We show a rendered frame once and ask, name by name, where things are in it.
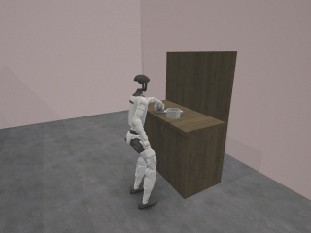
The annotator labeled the robot left thigh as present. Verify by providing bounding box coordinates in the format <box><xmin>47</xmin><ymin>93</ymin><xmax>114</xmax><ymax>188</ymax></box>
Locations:
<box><xmin>125</xmin><ymin>137</ymin><xmax>147</xmax><ymax>167</ymax></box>

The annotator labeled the left robot forearm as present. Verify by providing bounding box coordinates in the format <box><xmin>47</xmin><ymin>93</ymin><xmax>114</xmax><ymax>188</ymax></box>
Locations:
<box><xmin>146</xmin><ymin>97</ymin><xmax>157</xmax><ymax>103</ymax></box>

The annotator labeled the right robot hand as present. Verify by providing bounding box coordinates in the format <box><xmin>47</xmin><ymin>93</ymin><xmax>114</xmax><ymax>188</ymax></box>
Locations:
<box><xmin>144</xmin><ymin>147</ymin><xmax>157</xmax><ymax>168</ymax></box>

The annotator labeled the pot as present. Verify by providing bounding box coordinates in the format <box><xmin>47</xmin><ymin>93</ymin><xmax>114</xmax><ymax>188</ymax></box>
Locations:
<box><xmin>164</xmin><ymin>108</ymin><xmax>183</xmax><ymax>119</ymax></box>

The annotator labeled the robot right upper arm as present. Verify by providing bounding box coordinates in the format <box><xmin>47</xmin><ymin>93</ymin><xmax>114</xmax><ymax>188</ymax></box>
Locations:
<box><xmin>132</xmin><ymin>97</ymin><xmax>149</xmax><ymax>127</ymax></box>

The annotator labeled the lid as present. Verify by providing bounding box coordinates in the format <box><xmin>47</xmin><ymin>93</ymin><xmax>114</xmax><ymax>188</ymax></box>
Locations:
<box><xmin>153</xmin><ymin>109</ymin><xmax>165</xmax><ymax>114</ymax></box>

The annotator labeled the right robot forearm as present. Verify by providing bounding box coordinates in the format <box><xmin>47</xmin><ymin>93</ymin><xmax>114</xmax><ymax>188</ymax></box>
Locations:
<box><xmin>135</xmin><ymin>119</ymin><xmax>151</xmax><ymax>149</ymax></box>

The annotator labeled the table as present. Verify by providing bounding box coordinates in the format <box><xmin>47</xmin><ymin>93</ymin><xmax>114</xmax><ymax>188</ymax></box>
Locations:
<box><xmin>143</xmin><ymin>51</ymin><xmax>237</xmax><ymax>199</ymax></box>

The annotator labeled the left robot hand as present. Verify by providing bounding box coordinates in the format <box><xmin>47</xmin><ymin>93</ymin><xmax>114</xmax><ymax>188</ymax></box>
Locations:
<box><xmin>154</xmin><ymin>100</ymin><xmax>164</xmax><ymax>111</ymax></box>

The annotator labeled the left robot shin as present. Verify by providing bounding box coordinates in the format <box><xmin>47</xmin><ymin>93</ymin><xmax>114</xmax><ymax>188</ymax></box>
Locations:
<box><xmin>133</xmin><ymin>157</ymin><xmax>148</xmax><ymax>189</ymax></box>

